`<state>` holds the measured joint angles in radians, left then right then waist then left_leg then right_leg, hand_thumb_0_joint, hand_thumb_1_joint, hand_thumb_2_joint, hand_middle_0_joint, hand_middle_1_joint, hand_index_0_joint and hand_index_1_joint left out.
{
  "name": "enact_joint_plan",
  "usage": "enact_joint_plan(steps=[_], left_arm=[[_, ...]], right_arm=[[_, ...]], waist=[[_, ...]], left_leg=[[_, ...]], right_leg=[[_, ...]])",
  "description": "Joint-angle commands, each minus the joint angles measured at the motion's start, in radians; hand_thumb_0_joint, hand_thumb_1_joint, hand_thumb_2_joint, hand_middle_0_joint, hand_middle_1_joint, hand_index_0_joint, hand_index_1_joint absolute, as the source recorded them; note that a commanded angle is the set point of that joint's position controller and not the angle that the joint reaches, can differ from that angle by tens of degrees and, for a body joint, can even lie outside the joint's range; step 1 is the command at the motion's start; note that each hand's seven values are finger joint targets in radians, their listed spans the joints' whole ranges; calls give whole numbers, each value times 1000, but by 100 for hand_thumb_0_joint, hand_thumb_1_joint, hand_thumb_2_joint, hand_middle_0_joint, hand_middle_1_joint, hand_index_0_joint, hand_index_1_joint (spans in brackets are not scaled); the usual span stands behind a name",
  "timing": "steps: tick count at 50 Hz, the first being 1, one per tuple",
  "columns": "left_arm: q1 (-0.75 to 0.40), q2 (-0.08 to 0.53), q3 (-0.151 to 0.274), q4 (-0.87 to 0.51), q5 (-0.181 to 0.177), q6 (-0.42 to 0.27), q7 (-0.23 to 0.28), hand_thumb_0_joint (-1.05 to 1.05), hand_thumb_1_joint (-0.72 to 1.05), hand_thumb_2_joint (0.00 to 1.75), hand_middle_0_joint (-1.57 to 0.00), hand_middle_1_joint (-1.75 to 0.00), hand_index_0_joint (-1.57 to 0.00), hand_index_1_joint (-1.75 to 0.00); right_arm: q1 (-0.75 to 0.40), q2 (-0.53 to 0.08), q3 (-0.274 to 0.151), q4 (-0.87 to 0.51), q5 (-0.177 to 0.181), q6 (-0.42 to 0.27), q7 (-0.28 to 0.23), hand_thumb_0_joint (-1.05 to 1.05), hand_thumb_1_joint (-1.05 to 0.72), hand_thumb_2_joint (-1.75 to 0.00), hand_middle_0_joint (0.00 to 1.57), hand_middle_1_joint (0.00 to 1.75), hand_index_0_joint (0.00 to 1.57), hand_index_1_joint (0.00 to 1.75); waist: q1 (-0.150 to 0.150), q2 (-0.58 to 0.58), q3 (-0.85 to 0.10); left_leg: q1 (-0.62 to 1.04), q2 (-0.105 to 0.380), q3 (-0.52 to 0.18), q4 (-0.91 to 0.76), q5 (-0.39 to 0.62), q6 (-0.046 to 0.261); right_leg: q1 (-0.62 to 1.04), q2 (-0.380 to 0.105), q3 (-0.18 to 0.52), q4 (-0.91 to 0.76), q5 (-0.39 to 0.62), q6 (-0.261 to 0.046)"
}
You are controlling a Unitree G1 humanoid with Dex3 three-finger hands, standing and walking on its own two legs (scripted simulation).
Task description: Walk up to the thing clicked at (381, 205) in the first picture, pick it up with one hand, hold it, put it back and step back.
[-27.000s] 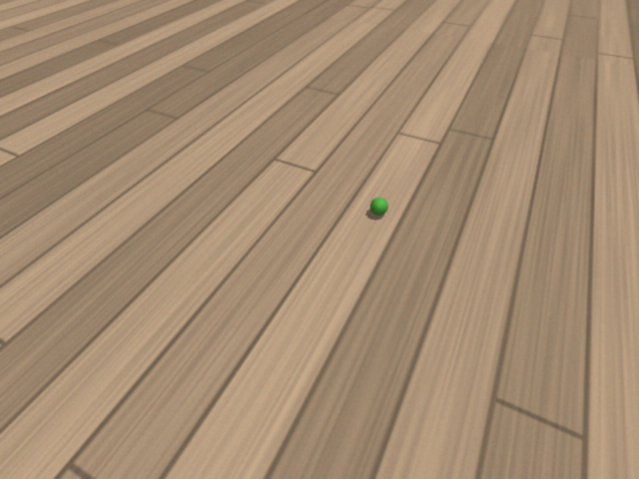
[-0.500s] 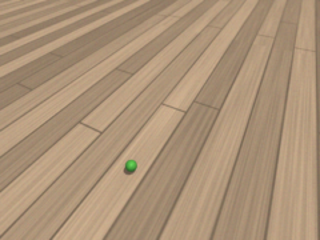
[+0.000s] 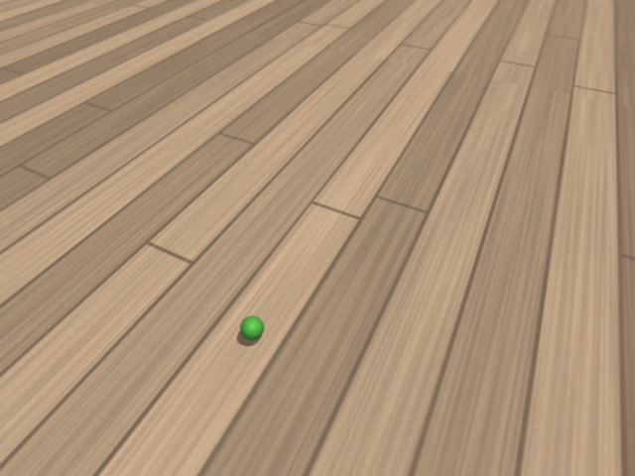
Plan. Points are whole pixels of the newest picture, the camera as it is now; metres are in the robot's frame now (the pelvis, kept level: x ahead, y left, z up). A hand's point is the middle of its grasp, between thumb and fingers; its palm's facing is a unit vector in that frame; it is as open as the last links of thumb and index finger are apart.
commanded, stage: stand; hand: left
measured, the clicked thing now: (252, 328) +0.75 +0.24 -0.74
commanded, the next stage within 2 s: walk up in 0.14 s
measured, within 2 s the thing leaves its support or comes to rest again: neither
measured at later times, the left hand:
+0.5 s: hand out of the picture +0.07 +0.36 -0.19, palm faces +0.02 -0.93 -0.36, open 7.4 cm
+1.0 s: hand (141, 364) +0.35 +0.32 -0.16, palm faces -0.12 -0.93 -0.35, open 7.4 cm
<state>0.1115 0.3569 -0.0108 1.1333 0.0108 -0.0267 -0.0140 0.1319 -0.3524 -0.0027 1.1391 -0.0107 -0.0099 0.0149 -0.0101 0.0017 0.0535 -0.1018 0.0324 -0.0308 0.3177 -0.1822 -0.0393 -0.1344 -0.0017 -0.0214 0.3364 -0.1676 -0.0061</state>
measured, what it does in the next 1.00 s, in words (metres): walks ahead: left foot, then right foot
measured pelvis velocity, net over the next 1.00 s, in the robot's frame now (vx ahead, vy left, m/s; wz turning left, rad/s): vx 0.24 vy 0.06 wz -0.03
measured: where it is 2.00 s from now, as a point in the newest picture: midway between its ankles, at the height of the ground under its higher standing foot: (317, 468)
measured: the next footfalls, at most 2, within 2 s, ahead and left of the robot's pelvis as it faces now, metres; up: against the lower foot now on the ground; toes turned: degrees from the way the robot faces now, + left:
left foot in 0.46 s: +0.18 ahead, +0.18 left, +0.00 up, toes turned +6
right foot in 1.00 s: +0.39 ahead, -0.06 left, +0.00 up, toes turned -3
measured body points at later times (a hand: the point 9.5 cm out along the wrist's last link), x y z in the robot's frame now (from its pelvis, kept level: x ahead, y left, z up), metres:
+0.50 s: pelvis +0.07 +0.07 -0.03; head +0.08 +0.10 +0.42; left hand +0.07 +0.41 -0.16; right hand +0.14 -0.27 -0.12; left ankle +0.14 +0.18 -0.75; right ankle +0.01 -0.10 -0.74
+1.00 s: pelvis +0.24 +0.06 -0.02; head +0.27 +0.05 +0.43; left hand +0.36 +0.37 -0.13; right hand +0.24 -0.26 -0.14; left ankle +0.14 +0.18 -0.75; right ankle +0.35 -0.06 -0.75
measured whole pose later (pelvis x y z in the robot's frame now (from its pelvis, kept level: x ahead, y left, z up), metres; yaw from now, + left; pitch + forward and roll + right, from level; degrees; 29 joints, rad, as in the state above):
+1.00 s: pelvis +0.24 +0.06 -0.02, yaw -2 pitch -3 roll +2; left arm 0.19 0.40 0.06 0.89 0.02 -0.01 -0.08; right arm 0.39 -0.38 -0.06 0.85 -0.02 -0.07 0.02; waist -0.05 -0.04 0.10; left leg 0.00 0.01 0.13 0.47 -0.42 -0.01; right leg -0.39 -0.04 -0.01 0.58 -0.14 -0.04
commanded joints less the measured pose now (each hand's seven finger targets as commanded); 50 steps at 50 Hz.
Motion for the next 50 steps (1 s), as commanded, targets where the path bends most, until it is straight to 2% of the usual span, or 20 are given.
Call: enact_joint_plan(steps=[1,6,7,8,9,10,11,15,19,22,23,24,25,26,29,31,41,46,48,50], left_arm=[[-38,220,43,-57,-6,-17,21,0,90,90,-20,-30,-20,-30],[-40,215,42,-57,-5,-12,22,0,90,90,-20,-30,-20,-30],[30,274,110,-94,7,-18,2,0,90,90,-20,-30,-20,-30],[99,292,123,-81,20,-20,-3,0,90,90,-20,-30,-20,-30],[145,324,141,-73,29,-22,-4,0,90,90,-20,-30,-20,-30],[152,350,158,-94,34,-30,-1,0,90,90,-20,-30,-20,-30],[126,348,162,-124,27,-37,0,0,90,90,-20,-30,-20,-30],[71,295,154,-175,21,-45,-8,0,90,90,-20,-30,-20,-30],[-11,310,151,-246,28,-39,-27,0,90,90,-20,-30,-20,-30],[-2,249,130,-272,26,-21,-32,0,90,90,-20,-30,-20,-30],[46,185,109,-276,29,-15,-32,0,90,90,-20,-30,-20,-30],[114,129,92,-278,19,-11,-29,0,90,90,-20,-30,-20,-30],[160,217,113,-256,8,-3,-19,0,90,90,-20,-30,-20,-30],[193,275,119,-245,7,-2,-14,0,90,90,-20,-30,-20,-30],[247,303,128,-191,-5,-5,-18,0,90,90,-20,-30,-20,-30],[260,285,127,-182,-2,2,-27,0,90,90,-20,-30,-20,-30],[64,208,108,-311,3,2,-50,0,90,90,-20,-30,-20,-30],[4,175,101,-348,6,-5,-58,0,90,90,-20,-30,-20,-30],[59,171,108,-332,8,-9,-49,0,90,90,-20,-30,-20,-30],[185,221,133,-298,13,-20,-36,0,90,90,-20,-30,-20,-30]], right_arm=[[-42,-205,-35,-61,3,-18,-19,0,-90,-90,20,30,20,30],[-39,-211,-32,-59,3,-16,-20,0,-90,-90,20,30,20,30],[14,-266,-80,-105,-11,-23,2,0,-90,-90,20,30,20,30],[2,-265,-84,-120,-20,-21,12,0,-90,-90,20,30,20,30],[-39,-248,-86,-140,-24,-13,17,0,-90,-90,20,30,20,30],[-72,-241,-87,-168,-33,-10,18,0,-90,-90,20,30,20,30],[-68,-241,-91,-179,-33,-16,19,0,-90,-90,20,30,20,30],[4,-225,-106,-188,-28,-36,39,0,-90,-90,20,30,20,30],[95,-223,-127,-204,-26,-36,55,0,-90,-90,20,30,20,30],[312,-256,-162,-141,-31,-46,37,0,-90,-90,20,30,20,30],[403,-313,-183,-123,-38,-49,26,0,-90,-90,20,30,20,30],[426,-380,-185,-146,-53,-58,14,0,-90,-90,20,30,20,30],[283,-414,-185,-213,-35,-67,13,0,-90,-90,20,30,20,30],[181,-435,-186,-253,-15,-68,15,0,-90,-90,20,30,20,30],[125,-314,-144,-293,-12,-84,5,0,-90,-90,20,30,20,30],[168,-297,-142,-280,-5,-95,3,0,-90,-90,20,30,20,30],[296,-277,-139,-313,1,-100,-12,0,-90,-90,20,30,20,30],[276,-283,-135,-351,-4,-82,-14,0,-90,-90,20,30,20,30],[259,-281,-129,-366,-3,-77,-19,0,-90,-90,20,30,20,30],[261,-244,-108,-381,7,-75,-20,0,-90,-90,20,30,20,30]], waist=[[10,-6,-98],[10,5,-62],[23,-18,-137],[60,-36,-83],[90,-128,-11],[109,-157,46],[105,-108,102],[49,-106,64],[-15,-199,58],[-107,-15,-3],[-148,198,-21],[-137,377,-15],[-75,230,-3],[-34,212,47],[19,104,69],[10,116,77],[-50,99,78],[-50,118,54],[-14,106,25],[56,-16,-77]], left_leg=[[-4,93,-60,-32,165,46],[-12,96,-63,-46,128,41],[-69,33,-37,68,-324,110],[-256,16,-20,145,-482,112],[-428,-36,61,317,-452,89],[-537,-12,16,485,-365,78],[-563,19,-41,519,-292,73],[-462,57,-22,471,-226,52],[-169,59,41,317,-128,43],[182,-14,97,230,-35,38],[262,63,-45,155,-237,69],[188,263,-450,-49,-620,131],[4,368,-696,-225,-824,201],[-67,414,-719,-247,-839,262],[-95,258,-330,-148,-450,166],[-115,220,-222,-156,-303,140],[109,201,0,-75,315,147],[60,203,51,26,399,167],[6,223,23,98,432,181],[-51,145,75,363,427,149]], right_leg=[[67,-135,102,-42,207,-17],[35,-124,98,-58,138,-15],[123,-68,87,-20,-347,-54],[175,-128,189,-62,-548,-92],[216,-230,339,-180,-699,-137],[194,-357,462,-257,-724,-192],[148,-390,469,-255,-623,-223],[123,-270,254,-212,-322,-200],[-159,-225,138,-149,-336,-168],[-389,-125,33,173,-435,-122],[-507,-46,-1,452,-473,-98],[-608,83,48,757,-468,-69],[-527,57,162,825,-405,-72],[-496,-1,188,849,-357,-76],[-441,-47,194,773,-173,-45],[-400,-38,175,731,-99,-19],[-479,-46,98,426,38,0],[-299,-48,-11,249,16,-34],[-174,-43,-4,239,28,-51],[50,-13,-10,160,58,-87]])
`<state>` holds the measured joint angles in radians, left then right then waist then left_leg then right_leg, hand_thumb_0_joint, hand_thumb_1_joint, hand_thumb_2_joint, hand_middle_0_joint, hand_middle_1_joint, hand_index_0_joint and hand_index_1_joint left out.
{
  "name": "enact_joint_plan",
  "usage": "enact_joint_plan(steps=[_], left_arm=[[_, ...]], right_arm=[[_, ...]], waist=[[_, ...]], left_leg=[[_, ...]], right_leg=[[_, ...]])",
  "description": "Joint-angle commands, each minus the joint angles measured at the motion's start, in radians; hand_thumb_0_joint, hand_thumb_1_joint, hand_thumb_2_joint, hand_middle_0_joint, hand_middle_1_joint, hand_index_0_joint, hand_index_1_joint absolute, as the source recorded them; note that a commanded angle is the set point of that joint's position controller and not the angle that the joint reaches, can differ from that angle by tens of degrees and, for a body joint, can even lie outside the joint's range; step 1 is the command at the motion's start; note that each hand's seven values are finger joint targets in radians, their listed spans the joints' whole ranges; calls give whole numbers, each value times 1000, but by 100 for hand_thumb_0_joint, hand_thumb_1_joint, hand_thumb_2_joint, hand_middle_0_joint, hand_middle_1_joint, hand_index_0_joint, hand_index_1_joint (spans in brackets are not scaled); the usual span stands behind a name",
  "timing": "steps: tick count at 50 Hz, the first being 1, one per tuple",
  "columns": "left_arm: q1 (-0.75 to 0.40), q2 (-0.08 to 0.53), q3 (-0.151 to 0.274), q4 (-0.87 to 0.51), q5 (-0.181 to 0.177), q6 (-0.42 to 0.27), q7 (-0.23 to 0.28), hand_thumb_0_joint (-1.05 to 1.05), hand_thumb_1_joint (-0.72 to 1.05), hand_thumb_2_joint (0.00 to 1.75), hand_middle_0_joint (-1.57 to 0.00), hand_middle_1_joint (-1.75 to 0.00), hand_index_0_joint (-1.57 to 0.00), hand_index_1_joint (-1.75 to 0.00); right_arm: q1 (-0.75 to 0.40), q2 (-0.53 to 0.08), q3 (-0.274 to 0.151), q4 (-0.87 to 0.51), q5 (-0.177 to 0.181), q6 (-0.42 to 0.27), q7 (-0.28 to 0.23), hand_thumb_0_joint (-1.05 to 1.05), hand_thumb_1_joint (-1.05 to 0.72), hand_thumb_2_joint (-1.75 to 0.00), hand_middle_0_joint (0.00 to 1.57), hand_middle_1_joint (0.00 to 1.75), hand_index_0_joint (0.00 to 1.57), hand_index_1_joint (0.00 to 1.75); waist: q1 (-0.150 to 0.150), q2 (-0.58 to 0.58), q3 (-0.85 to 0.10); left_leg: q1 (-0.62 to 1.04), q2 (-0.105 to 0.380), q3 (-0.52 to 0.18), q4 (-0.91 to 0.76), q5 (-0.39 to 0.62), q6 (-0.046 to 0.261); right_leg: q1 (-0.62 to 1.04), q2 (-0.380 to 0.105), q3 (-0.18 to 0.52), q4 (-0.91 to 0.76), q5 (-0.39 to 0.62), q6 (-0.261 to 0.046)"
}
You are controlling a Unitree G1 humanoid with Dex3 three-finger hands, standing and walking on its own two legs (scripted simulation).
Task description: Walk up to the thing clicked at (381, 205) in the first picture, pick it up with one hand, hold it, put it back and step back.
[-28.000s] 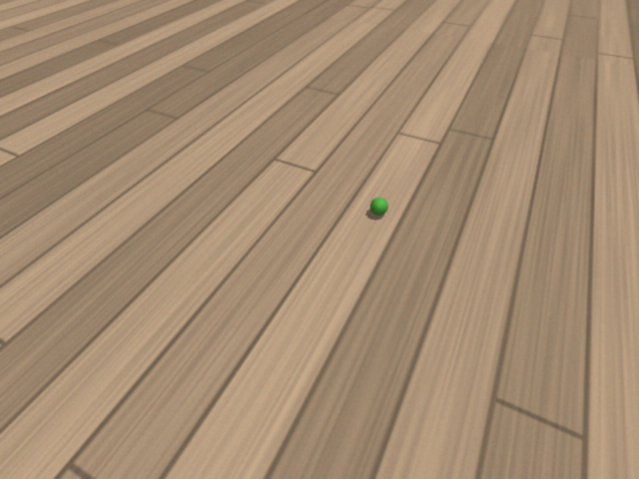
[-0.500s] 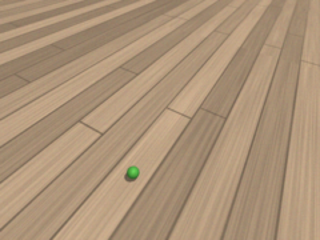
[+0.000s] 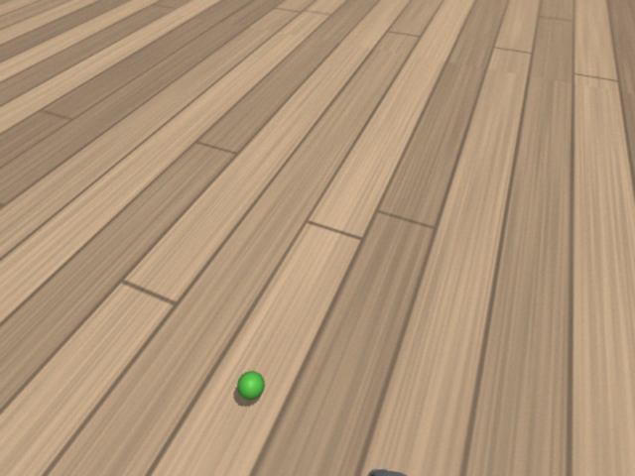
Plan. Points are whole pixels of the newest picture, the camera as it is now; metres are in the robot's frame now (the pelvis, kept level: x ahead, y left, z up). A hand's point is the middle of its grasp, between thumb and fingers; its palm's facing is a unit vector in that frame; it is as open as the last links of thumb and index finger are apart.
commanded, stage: walk up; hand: left
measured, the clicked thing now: (251, 385) +0.51 +0.20 -0.72
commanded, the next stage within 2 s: none
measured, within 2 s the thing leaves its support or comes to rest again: neither
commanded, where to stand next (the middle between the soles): +0.13 -0.06 m, yaw +3 degrees
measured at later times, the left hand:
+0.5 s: hand (159, 473) +0.19 +0.23 -0.16, palm faces +0.03 -0.94 -0.33, open 7.4 cm
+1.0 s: hand out of the picture +0.09 +0.26 -0.13, palm faces +0.02 -0.88 -0.47, open 7.4 cm
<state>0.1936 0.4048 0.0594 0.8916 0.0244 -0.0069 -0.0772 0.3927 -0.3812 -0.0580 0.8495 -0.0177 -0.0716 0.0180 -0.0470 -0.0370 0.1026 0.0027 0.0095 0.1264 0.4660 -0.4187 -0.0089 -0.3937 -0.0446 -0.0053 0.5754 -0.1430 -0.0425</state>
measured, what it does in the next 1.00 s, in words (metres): steps on the spot: left foot, then right foot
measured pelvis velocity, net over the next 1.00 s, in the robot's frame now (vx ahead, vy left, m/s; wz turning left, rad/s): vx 0.07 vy -0.03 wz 0.07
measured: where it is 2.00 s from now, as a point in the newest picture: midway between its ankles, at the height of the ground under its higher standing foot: outside the picture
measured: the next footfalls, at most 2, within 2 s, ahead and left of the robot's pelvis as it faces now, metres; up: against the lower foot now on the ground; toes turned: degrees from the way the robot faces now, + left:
left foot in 0.46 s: +0.22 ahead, +0.09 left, +0.00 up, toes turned +3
right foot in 0.76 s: +0.13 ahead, -0.16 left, +0.00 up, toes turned +3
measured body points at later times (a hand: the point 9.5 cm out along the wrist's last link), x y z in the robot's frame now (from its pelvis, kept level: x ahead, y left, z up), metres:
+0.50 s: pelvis +0.11 -0.03 -0.01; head +0.16 +0.00 +0.44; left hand +0.19 +0.28 -0.14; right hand +0.20 -0.34 -0.11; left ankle +0.18 +0.08 -0.73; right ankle +0.11 -0.11 -0.72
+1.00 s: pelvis +0.07 -0.03 +0.00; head +0.10 -0.05 +0.44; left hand +0.09 +0.30 -0.10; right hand +0.21 -0.34 -0.13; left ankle +0.09 +0.11 -0.72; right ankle +0.06 -0.19 -0.73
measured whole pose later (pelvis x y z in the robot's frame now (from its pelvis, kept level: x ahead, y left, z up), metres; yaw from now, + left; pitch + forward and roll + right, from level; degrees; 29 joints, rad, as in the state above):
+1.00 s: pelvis +0.07 -0.03 +0.00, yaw +4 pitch -2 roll +0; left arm 0.27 0.40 0.04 0.95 0.04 -0.04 0.02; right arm 0.14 -0.43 -0.06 0.90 -0.01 0.04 0.04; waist 0.02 0.06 0.10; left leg -0.33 0.02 -0.05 0.71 -0.40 0.01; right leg -0.22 -0.07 -0.01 0.64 -0.38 0.05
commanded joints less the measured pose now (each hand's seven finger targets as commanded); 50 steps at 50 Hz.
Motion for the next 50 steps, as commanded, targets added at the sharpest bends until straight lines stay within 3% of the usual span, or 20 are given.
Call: enact_joint_plan(steps=[1,2,3,4,8,13,17,22,24,25,26,30,34,37,38,39,40,41,45,50], left_arm=[[212,237,93,-53,1,-50,29,0,90,90,-20,-30,-20,-30],[230,305,108,-71,-3,-53,35,0,90,90,-20,-30,-20,-30],[217,318,113,-75,-18,-48,37,0,90,90,-20,-30,-20,-30],[183,292,108,-87,-30,-44,43,0,90,90,-20,-30,-20,-30],[79,203,73,-119,-33,-55,57,0,90,90,-20,-30,-20,-30],[47,160,50,-158,-17,-58,73,0,90,90,-20,-30,-20,-30],[44,167,45,-157,-11,-32,81,0,90,90,-20,-30,-20,-30],[0,189,26,-143,-36,-4,88,0,90,90,-20,-30,-20,-30],[71,136,14,-129,-60,4,93,0,90,90,-20,-30,-20,-30],[87,153,21,-104,-59,19,101,0,90,90,-20,-30,-20,-30],[73,159,18,-88,-52,24,106,0,90,90,-20,-30,-20,-30],[61,168,25,-43,-47,28,89,0,90,90,-20,-30,-20,-30],[93,159,23,-2,-40,1,101,0,90,90,-20,-30,-20,-30],[157,167,33,45,-22,-30,118,0,90,90,-20,-30,-20,-30],[133,194,35,32,-6,-41,123,0,90,90,-20,-30,-20,-30],[129,270,54,19,12,-52,127,0,90,90,-20,-30,-20,-30],[49,362,68,-3,9,-49,130,0,90,90,-20,-30,-20,-30],[-13,371,71,-26,14,-52,131,0,90,90,-20,-30,-20,-30],[-7,266,52,-20,16,-69,127,0,90,90,-20,-30,-20,-30],[0,241,35,-38,2,-47,104,0,90,90,-20,-30,-20,-30]], right_arm=[[64,-183,-42,-107,16,-17,-18,0,-90,-90,20,30,20,30],[124,-137,-25,-115,23,-16,-16,0,-90,-90,20,30,20,30],[70,-235,-45,-97,18,-6,-27,0,-90,-90,20,30,20,30],[41,-255,-50,-83,13,-7,-31,0,-90,-90,20,30,20,30],[62,-194,-38,-51,19,2,-14,0,-90,-90,20,30,20,30],[32,-153,-30,-45,19,13,-26,0,-90,-90,20,30,20,30],[-30,-154,-24,-41,15,18,-41,0,-90,-90,20,30,20,30],[-40,-183,-35,-33,-2,20,-47,0,-90,-90,20,30,20,30],[-113,-294,-58,-68,-4,21,-47,0,-90,-90,20,30,20,30],[-148,-292,-53,-73,11,21,-47,0,-90,-90,20,30,20,30],[-164,-285,-53,-68,5,22,-52,0,-90,-90,20,30,20,30],[-244,-239,-31,-74,8,37,-53,0,-90,-90,20,30,20,30],[-250,-244,-38,-70,-13,68,-28,0,-90,-90,20,30,20,30],[-282,-229,-39,-69,-8,100,-10,0,-90,-90,20,30,20,30],[-292,-188,-27,-70,4,104,-6,0,-90,-90,20,30,20,30],[-303,-164,-22,-87,7,105,-2,0,-90,-90,20,30,20,30],[-350,-183,-35,-96,0,112,-11,0,-90,-90,20,30,20,30],[-346,-217,-51,-79,-8,117,-12,0,-90,-90,20,30,20,30],[-302,-175,-44,-44,10,101,14,0,-90,-90,20,30,20,30],[-254,-164,-44,11,2,65,12,0,-90,-90,20,30,20,30]], waist=[[121,-113,-229],[111,-282,-273],[140,-217,-217],[130,-150,-159],[50,-82,-20],[45,-82,-44],[75,-108,-91],[24,-12,-140],[62,207,-202],[57,237,-219],[51,263,-207],[66,204,-178],[48,240,-199],[81,199,-194],[77,144,-168],[74,-33,-123],[83,-112,-57],[68,-115,-5],[40,-125,-18],[32,-133,-107]], left_leg=[[-247,102,-59,444,438,95],[-468,-31,-58,638,-90,59],[-556,-32,-121,722,-167,59],[-565,3,-171,762,-146,54],[-455,27,-201,638,36,42],[-399,-1,-168,478,110,-13],[-370,8,-117,293,190,0],[-191,22,-159,53,418,63],[-130,297,-512,-38,761,209],[-133,373,-581,-24,799,318],[-185,398,-633,-39,761,353],[-269,214,-338,-19,587,223],[-172,194,-345,20,436,210],[-227,134,-279,144,379,160],[-330,115,-271,190,361,122],[-502,22,-212,295,224,61],[-494,-11,-225,412,-115,35],[-451,21,-271,514,-114,25],[-457,3,-228,414,-5,23],[-184,-34,-94,-60,166,26]], right_leg=[[460,-80,146,-124,-60,-89],[603,-298,507,-190,-95,-187],[559,-359,649,-253,-104,-264],[476,-354,598,-269,-103,-276],[196,-172,205,-274,165,-139],[170,-155,48,-217,625,-175],[229,-162,53,-129,604,-152],[132,-156,76,59,356,-92],[49,47,-2,266,-78,18],[61,72,33,382,-447,28],[70,36,86,446,-513,18],[84,59,61,426,-433,9],[85,48,-26,145,-357,48],[223,62,-42,-154,-110,45],[269,-8,81,-179,-103,21],[280,-199,358,-237,-102,-50],[97,-386,484,-276,-35,-195],[10,-418,512,-274,-12,-245],[184,-218,166,-132,322,-137],[179,-122,55,29,172,-56]])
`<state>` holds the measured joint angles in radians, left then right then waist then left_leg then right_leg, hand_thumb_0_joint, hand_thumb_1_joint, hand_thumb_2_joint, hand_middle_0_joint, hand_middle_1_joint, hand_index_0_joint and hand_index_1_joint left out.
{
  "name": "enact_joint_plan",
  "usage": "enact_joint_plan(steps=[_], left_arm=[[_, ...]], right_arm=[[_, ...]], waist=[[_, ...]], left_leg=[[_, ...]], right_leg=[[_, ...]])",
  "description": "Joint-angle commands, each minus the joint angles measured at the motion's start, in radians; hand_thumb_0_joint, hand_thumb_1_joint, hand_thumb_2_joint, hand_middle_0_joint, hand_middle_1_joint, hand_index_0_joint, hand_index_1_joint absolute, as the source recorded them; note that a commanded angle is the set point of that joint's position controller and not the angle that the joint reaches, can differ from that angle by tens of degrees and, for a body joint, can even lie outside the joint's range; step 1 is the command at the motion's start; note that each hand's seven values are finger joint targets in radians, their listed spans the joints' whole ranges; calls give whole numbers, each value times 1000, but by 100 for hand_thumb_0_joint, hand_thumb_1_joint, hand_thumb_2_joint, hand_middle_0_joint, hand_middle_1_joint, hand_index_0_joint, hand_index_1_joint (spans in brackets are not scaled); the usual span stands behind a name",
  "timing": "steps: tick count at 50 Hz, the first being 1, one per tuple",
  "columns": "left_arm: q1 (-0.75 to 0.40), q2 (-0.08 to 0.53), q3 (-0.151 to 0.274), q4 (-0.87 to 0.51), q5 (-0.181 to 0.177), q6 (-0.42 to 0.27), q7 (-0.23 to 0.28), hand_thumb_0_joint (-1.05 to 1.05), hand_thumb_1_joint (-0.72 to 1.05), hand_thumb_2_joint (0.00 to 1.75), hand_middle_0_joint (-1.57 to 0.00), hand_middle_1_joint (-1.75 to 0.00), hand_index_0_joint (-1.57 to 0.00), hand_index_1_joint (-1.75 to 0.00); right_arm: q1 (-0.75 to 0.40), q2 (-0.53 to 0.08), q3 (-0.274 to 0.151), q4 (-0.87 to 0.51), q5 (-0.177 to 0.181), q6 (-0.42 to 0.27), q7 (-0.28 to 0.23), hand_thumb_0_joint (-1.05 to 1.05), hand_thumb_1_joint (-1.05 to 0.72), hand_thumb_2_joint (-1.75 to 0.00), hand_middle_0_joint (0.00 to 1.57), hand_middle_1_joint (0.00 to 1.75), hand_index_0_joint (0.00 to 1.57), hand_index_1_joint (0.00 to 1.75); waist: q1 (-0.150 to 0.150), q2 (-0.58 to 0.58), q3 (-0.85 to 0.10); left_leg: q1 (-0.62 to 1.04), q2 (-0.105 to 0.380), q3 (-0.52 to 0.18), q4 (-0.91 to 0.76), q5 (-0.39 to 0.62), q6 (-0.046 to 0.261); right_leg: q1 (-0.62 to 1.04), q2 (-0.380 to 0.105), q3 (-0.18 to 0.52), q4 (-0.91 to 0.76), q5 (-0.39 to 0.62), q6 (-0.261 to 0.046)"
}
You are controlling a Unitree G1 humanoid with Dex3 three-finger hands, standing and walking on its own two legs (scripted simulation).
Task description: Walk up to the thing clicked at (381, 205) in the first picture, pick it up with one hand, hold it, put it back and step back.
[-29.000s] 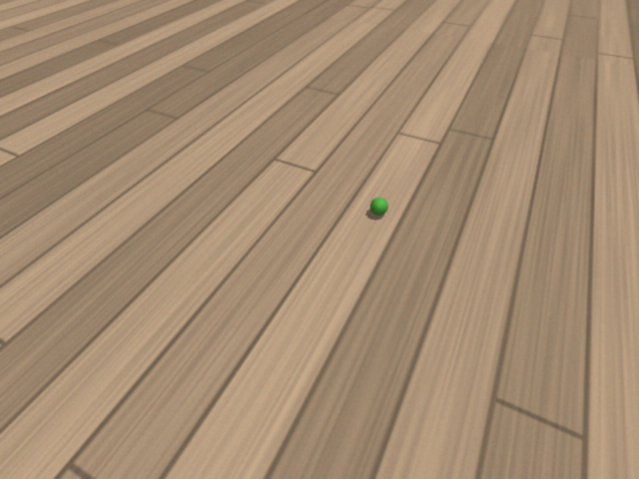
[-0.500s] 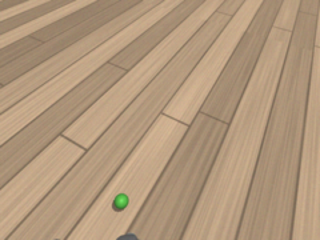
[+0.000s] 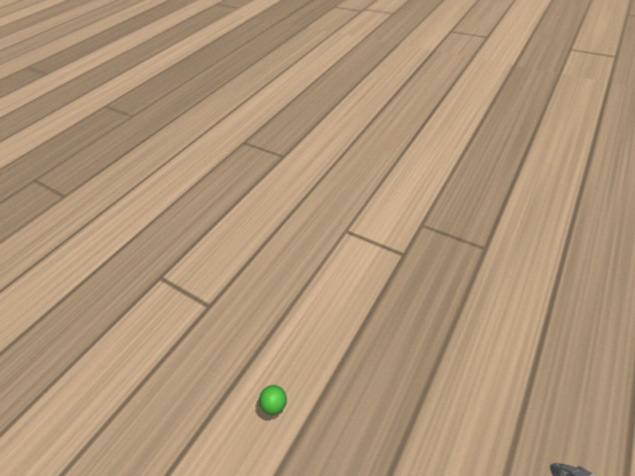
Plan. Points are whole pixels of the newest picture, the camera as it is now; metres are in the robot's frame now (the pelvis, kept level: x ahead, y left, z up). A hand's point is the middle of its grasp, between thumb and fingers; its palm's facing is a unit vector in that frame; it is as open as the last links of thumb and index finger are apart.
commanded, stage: walk up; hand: left
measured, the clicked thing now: (272, 399) +0.45 +0.20 -0.72
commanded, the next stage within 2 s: stand in 1.70 s
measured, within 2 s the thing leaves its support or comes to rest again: neither
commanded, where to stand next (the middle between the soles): +0.05 -0.03 m, yaw -1 degrees
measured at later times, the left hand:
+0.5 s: hand out of the picture +0.08 +0.26 -0.14, palm faces -0.02 -0.94 -0.33, open 7.4 cm
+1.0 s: hand out of the picture +0.12 +0.26 -0.12, palm faces -0.02 -0.93 -0.38, open 7.4 cm
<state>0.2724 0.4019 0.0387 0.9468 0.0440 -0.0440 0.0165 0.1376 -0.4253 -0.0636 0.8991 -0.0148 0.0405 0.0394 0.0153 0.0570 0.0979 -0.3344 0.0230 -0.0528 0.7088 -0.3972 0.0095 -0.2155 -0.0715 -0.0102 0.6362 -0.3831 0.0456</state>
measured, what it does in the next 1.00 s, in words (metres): steps on the spot: left foot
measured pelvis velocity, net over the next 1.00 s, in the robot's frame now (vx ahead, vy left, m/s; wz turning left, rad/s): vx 0.02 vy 0.00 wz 0.00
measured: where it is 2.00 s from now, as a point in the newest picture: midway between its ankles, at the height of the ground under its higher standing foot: outside the picture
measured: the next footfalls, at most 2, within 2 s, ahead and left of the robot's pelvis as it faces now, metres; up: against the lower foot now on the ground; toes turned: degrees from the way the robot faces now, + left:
left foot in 0.02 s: +0.05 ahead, +0.14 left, +0.00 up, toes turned -1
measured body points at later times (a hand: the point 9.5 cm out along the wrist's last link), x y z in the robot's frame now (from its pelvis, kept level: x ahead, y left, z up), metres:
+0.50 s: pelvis +0.00 +0.01 +0.01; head +0.00 +0.01 +0.46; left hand +0.08 +0.31 -0.12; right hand +0.05 -0.30 -0.12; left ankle +0.01 +0.13 -0.72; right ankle +0.01 -0.13 -0.72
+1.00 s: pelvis +0.02 +0.00 +0.02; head +0.03 -0.01 +0.47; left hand +0.12 +0.31 -0.10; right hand +0.13 -0.30 -0.11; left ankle +0.01 +0.13 -0.72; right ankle +0.01 -0.13 -0.72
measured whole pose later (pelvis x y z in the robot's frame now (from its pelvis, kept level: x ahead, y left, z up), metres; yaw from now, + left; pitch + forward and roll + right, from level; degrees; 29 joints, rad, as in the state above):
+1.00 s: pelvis +0.02 +0.00 +0.02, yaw +0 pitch -3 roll +0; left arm 0.09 0.36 0.00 1.12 0.01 -0.03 0.00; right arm 0.07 -0.36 -0.02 1.10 0.00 -0.01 0.02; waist 0.00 0.02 0.04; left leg -0.11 0.01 -0.02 0.38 -0.23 -0.02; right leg -0.11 -0.03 0.00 0.38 -0.23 0.03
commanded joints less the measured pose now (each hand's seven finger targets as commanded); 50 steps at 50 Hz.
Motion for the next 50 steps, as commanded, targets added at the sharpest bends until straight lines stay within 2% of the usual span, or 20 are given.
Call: enact_joint_plan(steps=[1,2,3,4,5,7,10,11,12,13,14,15,17,20,22,23,24,27,33,50], left_arm=[[-69,208,45,-101,-24,-5,8,0,90,90,-20,-30,-20,-30],[-26,152,28,-114,-36,-1,6,0,90,90,-20,-30,-20,-30],[-32,153,28,-102,-41,9,11,0,90,90,-20,-30,-20,-30],[-55,204,38,-83,-35,9,17,0,90,90,-20,-30,-20,-30],[-65,230,43,-73,-36,6,10,0,90,90,-20,-30,-20,-30],[-2,201,42,-48,-40,0,-4,0,90,90,-20,-30,-20,-30],[40,177,48,-4,-33,-9,0,0,90,90,-20,-30,-20,-30],[27,193,54,-3,-26,-9,5,0,90,90,-20,-30,-20,-30],[26,224,59,-7,-12,-15,10,0,90,90,-20,-30,-20,-30],[-26,290,63,-19,-10,-17,11,0,90,90,-20,-30,-20,-30],[-124,317,66,-37,-6,-13,5,0,90,90,-20,-30,-20,-30],[-180,294,63,-50,-7,-9,1,0,90,90,-20,-30,-20,-30],[-211,247,47,-52,-15,-9,-2,0,90,90,-20,-30,-20,-30],[-198,208,36,-28,-25,0,-11,0,90,90,-20,-30,-20,-30],[-152,154,21,-14,-45,3,-16,0,90,90,-20,-30,-20,-30],[-145,162,24,5,-47,3,-15,0,90,90,-20,-30,-20,-30],[-142,159,23,25,-45,1,-12,0,90,90,-20,-30,-20,-30],[-129,176,19,45,-48,-16,-10,0,90,90,-20,-30,-20,-30],[-179,175,3,67,-47,-8,-3,0,90,90,-20,-30,-20,-30],[-240,180,6,118,-35,-6,0,0,90,90,-20,-30,-20,-30]], right_arm=[[60,-152,-51,-16,-7,-59,-17,0,-90,-90,20,30,20,30],[93,-208,-65,-14,-16,-70,-26,0,-90,-90,20,30,20,30],[79,-273,-69,-20,-5,-72,-29,0,-90,-90,20,30,20,30],[45,-307,-80,-20,4,-69,-27,0,-90,-90,20,30,20,30],[11,-278,-70,-25,-1,-62,-27,0,-90,-90,20,30,20,30],[-57,-211,-38,-41,-7,-61,-26,0,-90,-90,20,30,20,30],[-71,-169,-15,-26,9,-50,-20,0,-90,-90,20,30,20,30],[-55,-142,-4,-21,14,-45,-21,0,-90,-90,20,30,20,30],[-40,-104,8,-24,20,-41,-22,0,-90,-90,20,30,20,30],[-44,-99,5,-16,16,-33,-25,0,-90,-90,20,30,20,30],[-7,-141,-14,16,9,-26,-30,0,-90,-90,20,30,20,30],[38,-160,-23,43,8,-27,-29,0,-90,-90,20,30,20,30],[60,-136,-11,69,15,-41,-21,0,-90,-90,20,30,20,30],[95,-127,-7,97,0,-57,-23,0,-90,-90,20,30,20,30],[32,-183,-10,80,-7,-76,-31,0,-90,-90,20,30,20,30],[-16,-200,-10,77,-1,-76,-29,0,-90,-90,20,30,20,30],[-45,-195,-5,81,0,-74,-27,0,-90,-90,20,30,20,30],[-41,-154,11,89,3,-82,-32,0,-90,-90,20,30,20,30],[-39,-160,4,118,13,-76,-40,0,-90,-90,20,30,20,30],[-104,-145,4,148,11,-57,-37,0,-90,-90,20,30,20,30]], waist=[[-50,-161,-156],[-46,3,-213],[-42,94,-203],[-42,115,-151],[-29,74,-101],[7,97,-85],[36,77,-105],[32,30,-118],[30,-71,-101],[16,-154,-52],[-9,-159,2],[-37,-164,53],[-53,-191,44],[-53,-180,-4],[-11,-34,-50],[10,-13,-39],[20,7,-30],[12,41,-117],[-9,28,-168],[-21,-68,-116]], left_leg=[[275,0,3,-334,238,31],[406,167,-249,-351,368,91],[331,309,-432,-372,239,210],[190,352,-490,-402,92,286],[99,302,-397,-406,25,266],[75,169,-191,-359,29,163],[-32,99,-102,-237,107,77],[-56,83,-91,-203,99,54],[-102,32,-59,-107,41,25],[-109,-42,-4,-13,-88,5],[-16,-13,-10,90,-149,-1],[44,8,-9,88,-108,-4],[83,9,2,-64,-3,4],[168,13,-33,-279,110,16],[113,141,-239,-425,45,62],[37,169,-265,-443,-20,81],[-9,164,-240,-446,-12,73],[97,83,-89,-352,302,31],[205,97,-67,-353,472,31],[241,79,-21,-380,397,20]], right_leg=[[-51,-62,31,101,389,-111],[-205,9,3,248,208,-64],[-265,63,-11,258,-202,-58],[-205,12,46,272,-241,-67],[-159,-1,58,243,-233,-72],[-118,8,29,102,-124,-76],[108,63,-32,-171,130,-74],[142,38,27,-200,127,-89],[127,-78,217,-290,42,-119],[-3,-218,414,-420,-197,-190],[-180,-289,448,-474,-392,-245],[-257,-268,410,-473,-420,-242],[-204,-160,238,-409,-255,-182],[-165,-84,141,-292,-80,-121],[-96,11,59,-159,27,-74],[-21,35,28,-159,11,-67],[49,27,30,-189,34,-70],[112,-27,90,-230,285,-88],[129,-36,55,-249,394,-71],[110,-52,76,-310,403,-64]])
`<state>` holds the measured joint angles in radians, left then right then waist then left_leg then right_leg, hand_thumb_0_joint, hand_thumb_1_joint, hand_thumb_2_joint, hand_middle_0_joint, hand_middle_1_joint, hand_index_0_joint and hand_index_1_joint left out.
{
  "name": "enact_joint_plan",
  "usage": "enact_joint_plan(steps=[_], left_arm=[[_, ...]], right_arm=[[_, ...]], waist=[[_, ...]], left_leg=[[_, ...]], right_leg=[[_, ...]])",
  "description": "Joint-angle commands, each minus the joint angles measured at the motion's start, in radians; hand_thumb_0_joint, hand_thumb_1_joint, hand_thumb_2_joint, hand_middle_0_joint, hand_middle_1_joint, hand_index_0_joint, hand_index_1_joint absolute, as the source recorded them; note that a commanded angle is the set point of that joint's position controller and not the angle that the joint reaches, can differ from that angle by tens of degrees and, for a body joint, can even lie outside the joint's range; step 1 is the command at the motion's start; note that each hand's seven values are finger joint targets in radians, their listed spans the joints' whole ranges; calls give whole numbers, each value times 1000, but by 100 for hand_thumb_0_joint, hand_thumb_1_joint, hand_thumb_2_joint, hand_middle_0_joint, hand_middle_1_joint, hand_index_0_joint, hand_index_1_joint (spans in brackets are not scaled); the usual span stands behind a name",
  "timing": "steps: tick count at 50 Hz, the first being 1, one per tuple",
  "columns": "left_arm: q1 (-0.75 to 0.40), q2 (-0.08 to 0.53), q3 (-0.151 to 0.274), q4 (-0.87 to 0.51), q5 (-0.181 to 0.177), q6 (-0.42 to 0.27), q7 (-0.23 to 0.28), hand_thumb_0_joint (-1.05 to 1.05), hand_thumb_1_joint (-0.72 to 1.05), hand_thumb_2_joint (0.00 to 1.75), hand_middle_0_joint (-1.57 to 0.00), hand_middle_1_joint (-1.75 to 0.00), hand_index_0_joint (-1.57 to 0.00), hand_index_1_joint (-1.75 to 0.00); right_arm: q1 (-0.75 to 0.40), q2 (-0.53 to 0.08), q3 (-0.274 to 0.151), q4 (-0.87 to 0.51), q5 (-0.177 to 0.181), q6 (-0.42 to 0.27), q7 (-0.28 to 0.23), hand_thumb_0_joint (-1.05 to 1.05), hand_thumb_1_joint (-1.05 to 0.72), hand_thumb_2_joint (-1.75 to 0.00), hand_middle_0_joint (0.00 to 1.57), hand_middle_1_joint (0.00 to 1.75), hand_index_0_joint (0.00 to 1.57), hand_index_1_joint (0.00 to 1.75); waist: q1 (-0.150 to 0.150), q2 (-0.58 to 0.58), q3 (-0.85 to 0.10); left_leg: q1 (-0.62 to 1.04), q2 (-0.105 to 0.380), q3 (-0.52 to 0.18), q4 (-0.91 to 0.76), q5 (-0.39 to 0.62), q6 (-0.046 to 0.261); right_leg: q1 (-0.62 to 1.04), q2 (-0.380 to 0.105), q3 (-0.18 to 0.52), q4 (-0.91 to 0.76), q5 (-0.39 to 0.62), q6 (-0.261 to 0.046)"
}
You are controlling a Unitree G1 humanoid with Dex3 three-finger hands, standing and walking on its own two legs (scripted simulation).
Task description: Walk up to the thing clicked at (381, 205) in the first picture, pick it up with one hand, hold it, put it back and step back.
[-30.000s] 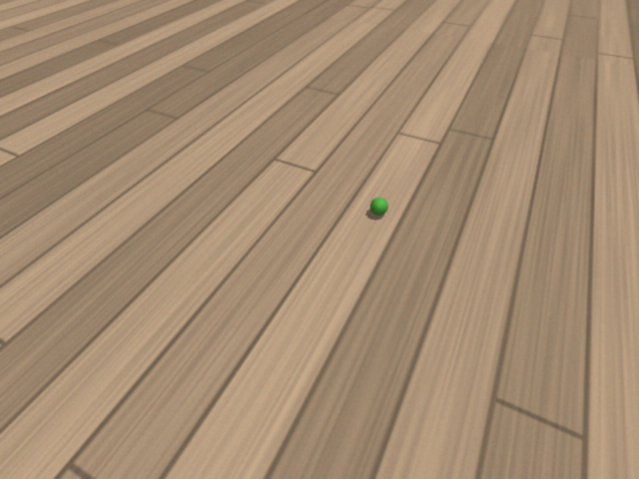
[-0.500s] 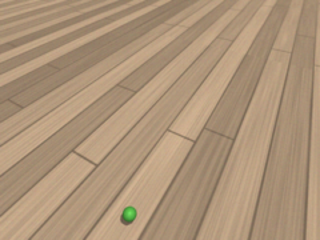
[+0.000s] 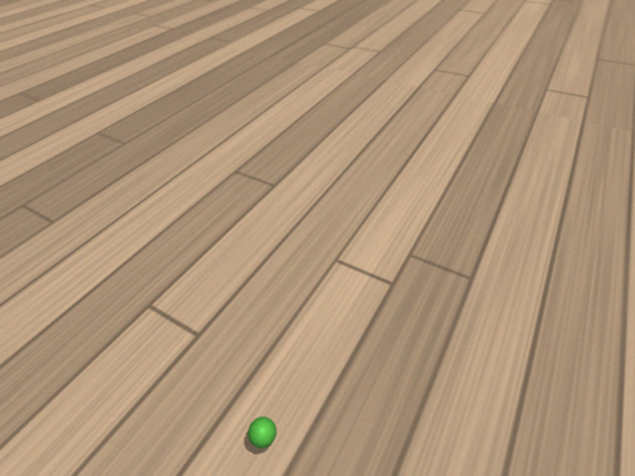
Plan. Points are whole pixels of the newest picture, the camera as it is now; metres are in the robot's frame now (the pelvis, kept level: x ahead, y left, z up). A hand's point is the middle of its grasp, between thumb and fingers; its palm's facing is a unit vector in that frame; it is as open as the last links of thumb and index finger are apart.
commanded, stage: walk up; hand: left
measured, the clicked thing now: (262, 432) +0.42 +0.20 -0.74
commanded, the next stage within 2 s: stand in 0.70 s
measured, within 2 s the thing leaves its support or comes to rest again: neither
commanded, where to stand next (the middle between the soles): +0.03 -0.04 m, yaw -1 degrees
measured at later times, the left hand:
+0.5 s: hand out of the picture +0.08 +0.25 -0.15, palm faces -0.03 -0.93 -0.35, open 7.4 cm
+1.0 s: hand out of the picture +0.07 +0.24 -0.15, palm faces -0.06 -0.94 -0.34, open 7.4 cm
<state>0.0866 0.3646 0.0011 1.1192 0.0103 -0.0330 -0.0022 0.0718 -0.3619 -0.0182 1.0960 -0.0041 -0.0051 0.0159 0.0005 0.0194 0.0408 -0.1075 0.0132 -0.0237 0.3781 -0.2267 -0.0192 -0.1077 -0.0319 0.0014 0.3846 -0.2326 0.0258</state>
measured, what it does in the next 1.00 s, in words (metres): stands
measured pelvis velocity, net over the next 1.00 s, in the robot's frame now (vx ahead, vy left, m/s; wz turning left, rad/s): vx -0.01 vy -0.01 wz -0.01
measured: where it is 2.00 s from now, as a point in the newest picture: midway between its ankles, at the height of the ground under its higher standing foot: outside the picture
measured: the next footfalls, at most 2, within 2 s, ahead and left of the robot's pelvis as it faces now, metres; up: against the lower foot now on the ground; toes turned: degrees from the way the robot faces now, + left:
none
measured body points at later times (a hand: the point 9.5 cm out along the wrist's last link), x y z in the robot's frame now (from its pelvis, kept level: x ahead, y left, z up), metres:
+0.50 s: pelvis +0.00 +0.00 +0.00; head +0.00 -0.01 +0.45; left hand +0.08 +0.30 -0.13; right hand +0.06 -0.31 -0.13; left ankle -0.01 +0.13 -0.74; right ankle -0.01 -0.14 -0.74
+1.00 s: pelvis -0.01 -0.01 +0.00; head +0.00 -0.01 +0.45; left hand +0.07 +0.29 -0.13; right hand +0.06 -0.31 -0.13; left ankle -0.01 +0.13 -0.74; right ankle -0.01 -0.14 -0.74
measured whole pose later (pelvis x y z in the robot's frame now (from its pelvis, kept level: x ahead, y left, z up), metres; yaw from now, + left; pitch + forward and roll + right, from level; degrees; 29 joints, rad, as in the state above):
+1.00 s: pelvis -0.01 -0.01 +0.00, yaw -1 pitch -2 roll +0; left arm 0.10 0.35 0.00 1.13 0.01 -0.02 -0.01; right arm 0.09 -0.35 -0.01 1.13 -0.01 -0.01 0.01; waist -0.01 0.00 0.07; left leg -0.10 0.03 -0.01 0.31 -0.17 -0.03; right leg -0.11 -0.01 0.01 0.33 -0.18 0.01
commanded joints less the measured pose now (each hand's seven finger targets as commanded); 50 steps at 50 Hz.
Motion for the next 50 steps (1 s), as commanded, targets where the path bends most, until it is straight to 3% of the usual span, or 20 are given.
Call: enact_joint_plan(steps=[1,11,34,35,38,45,50], left_arm=[[-53,218,45,-50,-1,-17,19,0,90,90,-20,-30,-20,-30],[-44,220,53,-48,3,-19,19,0,90,90,-20,-30,-20,-30],[-38,208,57,-54,5,-7,15,0,90,90,-20,-30,-20,-30],[-47,201,48,-55,-6,-2,14,0,90,90,-20,-30,-20,-30],[-28,189,43,-53,-9,2,13,0,90,90,-20,-30,-20,-30],[-24,198,38,-51,-5,-1,11,0,90,90,-20,-30,-20,-30],[-31,204,36,-51,-6,0,11,0,90,90,-20,-30,-20,-30]], right_arm=[[-37,-205,-41,-46,0,-11,-13,0,-90,-90,20,30,20,30],[-35,-198,-37,-37,-2,-9,-12,0,-90,-90,20,30,20,30],[4,-199,-39,-28,-4,-13,-17,0,-90,-90,20,30,20,30],[-15,-194,-31,-34,-5,-18,-21,0,-90,-90,20,30,20,30],[-19,-206,-31,-30,-3,-25,-23,0,-90,-90,20,30,20,30],[-16,-201,-28,-21,-1,-22,-20,0,-90,-90,20,30,20,30],[-15,-194,-24,-16,-3,-19,-20,0,-90,-90,20,30,20,30]], waist=[[-5,-34,-56],[-4,-27,-86],[-3,-16,-43],[-5,-41,-21],[2,-16,-41],[-6,-7,-93],[-10,-10,-72]], left_leg=[[15,89,-53,-51,226,48],[32,86,-43,-51,206,44],[-5,87,-54,-85,138,48],[-4,117,-70,-104,229,37],[22,119,-69,-102,265,29],[46,116,-54,-99,233,26],[34,113,-51,-104,189,23]], right_leg=[[1,-88,62,-62,242,-43],[25,-91,72,-79,242,-47],[9,-73,77,-79,161,-49],[-9,-88,76,-74,221,-45],[5,-86,71,-79,232,-37],[26,-94,80,-96,239,-40],[9,-94,85,-105,213,-41]])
